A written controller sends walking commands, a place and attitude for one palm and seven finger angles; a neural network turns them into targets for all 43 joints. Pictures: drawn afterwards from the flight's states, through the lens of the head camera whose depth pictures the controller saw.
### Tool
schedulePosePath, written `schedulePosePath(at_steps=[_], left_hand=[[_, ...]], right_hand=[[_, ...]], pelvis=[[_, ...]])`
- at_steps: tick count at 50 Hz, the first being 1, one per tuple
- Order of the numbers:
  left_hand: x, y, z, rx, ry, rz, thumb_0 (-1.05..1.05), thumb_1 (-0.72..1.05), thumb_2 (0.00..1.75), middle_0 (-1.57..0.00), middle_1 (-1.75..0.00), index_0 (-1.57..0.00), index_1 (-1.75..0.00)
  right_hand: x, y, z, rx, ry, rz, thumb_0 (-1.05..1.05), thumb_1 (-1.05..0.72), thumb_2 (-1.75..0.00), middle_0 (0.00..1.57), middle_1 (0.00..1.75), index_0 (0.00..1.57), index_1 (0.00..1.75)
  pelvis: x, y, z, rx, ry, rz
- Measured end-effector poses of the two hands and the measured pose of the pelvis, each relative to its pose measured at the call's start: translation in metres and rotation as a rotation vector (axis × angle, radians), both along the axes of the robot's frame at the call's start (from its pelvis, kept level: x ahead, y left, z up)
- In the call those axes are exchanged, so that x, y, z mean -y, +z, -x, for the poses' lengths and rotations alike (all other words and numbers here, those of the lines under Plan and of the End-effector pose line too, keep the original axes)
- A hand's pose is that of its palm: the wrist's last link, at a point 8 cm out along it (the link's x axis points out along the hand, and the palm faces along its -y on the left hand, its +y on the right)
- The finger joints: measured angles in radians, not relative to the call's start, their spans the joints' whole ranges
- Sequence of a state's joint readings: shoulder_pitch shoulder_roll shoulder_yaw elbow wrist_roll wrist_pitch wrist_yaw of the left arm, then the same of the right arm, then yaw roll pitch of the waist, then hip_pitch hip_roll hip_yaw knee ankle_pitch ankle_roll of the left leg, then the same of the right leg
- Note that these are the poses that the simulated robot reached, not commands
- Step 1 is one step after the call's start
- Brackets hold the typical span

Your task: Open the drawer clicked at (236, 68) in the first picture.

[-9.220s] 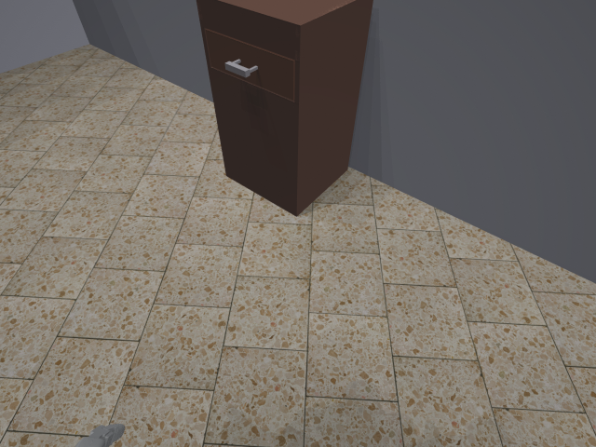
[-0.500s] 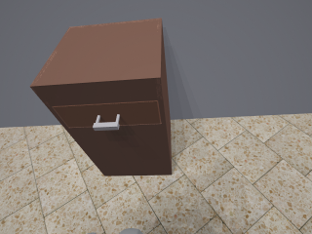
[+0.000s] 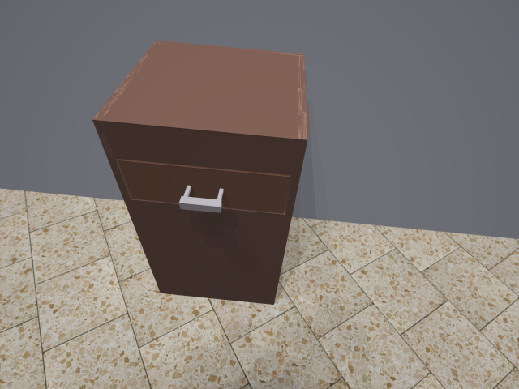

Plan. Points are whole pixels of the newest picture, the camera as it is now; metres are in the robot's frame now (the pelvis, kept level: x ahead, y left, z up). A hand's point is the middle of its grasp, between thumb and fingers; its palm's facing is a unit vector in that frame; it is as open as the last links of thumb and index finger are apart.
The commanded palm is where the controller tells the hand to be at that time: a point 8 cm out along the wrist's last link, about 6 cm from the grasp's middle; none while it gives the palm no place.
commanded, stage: come to a stop and stand still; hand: left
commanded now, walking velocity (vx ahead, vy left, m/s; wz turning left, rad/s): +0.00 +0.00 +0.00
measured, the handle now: (202, 197) +0.57 +0.19 -0.12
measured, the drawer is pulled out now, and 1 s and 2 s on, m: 0.00 0.00 0.00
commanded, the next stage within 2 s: look again from close up in 0.22 s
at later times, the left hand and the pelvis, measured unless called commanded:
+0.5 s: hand out of the picture +0.01 +0.18 -0.18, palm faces -0.01 -0.98 -0.20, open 7.3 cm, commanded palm none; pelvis +0.01 +0.01 -0.01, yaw -1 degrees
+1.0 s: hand out of the picture +0.07 +0.19 -0.15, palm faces -0.07 -0.94 -0.34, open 7.3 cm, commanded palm +0.12 +0.23 -0.06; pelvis +0.02 +0.00 -0.01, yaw -2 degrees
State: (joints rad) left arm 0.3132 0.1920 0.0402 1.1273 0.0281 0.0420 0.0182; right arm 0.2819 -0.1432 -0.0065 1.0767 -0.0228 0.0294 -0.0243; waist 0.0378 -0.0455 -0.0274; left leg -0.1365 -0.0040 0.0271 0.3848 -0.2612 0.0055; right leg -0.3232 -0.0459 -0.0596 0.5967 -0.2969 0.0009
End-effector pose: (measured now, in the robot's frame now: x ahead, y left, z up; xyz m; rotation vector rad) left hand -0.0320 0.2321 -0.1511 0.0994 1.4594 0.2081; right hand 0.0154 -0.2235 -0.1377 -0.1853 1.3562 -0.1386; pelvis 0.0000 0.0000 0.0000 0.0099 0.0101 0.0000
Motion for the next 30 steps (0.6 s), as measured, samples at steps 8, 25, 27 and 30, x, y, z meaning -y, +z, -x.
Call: schedulePosePath(at_steps=[8,25,27,30], left_hand=[[0.015,0.005,-0.018,-0.006,-0.045,0.016,0.01,0.91,0.9,-0.2,-0.3,-0.2,-0.3],[0.002,0.0,-0.042,0.064,-0.104,-0.011,0.01,0.92,0.9,-0.2,-0.3,-0.2,-0.3],[-0.001,0.001,-0.045,0.072,-0.102,-0.016,0.01,0.92,0.9,-0.2,-0.3,-0.2,-0.3],[-0.004,0.002,-0.049,0.084,-0.098,-0.023,0.01,0.92,0.9,-0.2,-0.3,-0.2,-0.3]], right_hand=[[-0.016,-0.014,0.02,-0.068,-0.05,-0.041,0.01,-0.93,-0.9,0.2,0.3,0.2,0.3],[-0.019,-0.018,0.023,-0.032,-0.05,-0.047,0.0,-0.91,-0.9,0.2,0.3,0.2,0.3],[-0.021,-0.019,0.02,-0.022,-0.043,-0.049,0.0,-0.91,-0.9,0.2,0.3,0.2,0.3],[-0.022,-0.021,0.016,-0.014,-0.036,-0.051,0.0,-0.91,-0.9,0.2,0.3,0.2,0.3]], pelvis=[[-0.007,-0.001,-0.007,-0.006,-0.016,-0.001],[-0.011,-0.008,-0.007,0.004,-0.014,0.02],[-0.012,-0.009,-0.008,0.009,-0.014,0.018],[-0.014,-0.009,-0.011,0.016,-0.016,0.014]])
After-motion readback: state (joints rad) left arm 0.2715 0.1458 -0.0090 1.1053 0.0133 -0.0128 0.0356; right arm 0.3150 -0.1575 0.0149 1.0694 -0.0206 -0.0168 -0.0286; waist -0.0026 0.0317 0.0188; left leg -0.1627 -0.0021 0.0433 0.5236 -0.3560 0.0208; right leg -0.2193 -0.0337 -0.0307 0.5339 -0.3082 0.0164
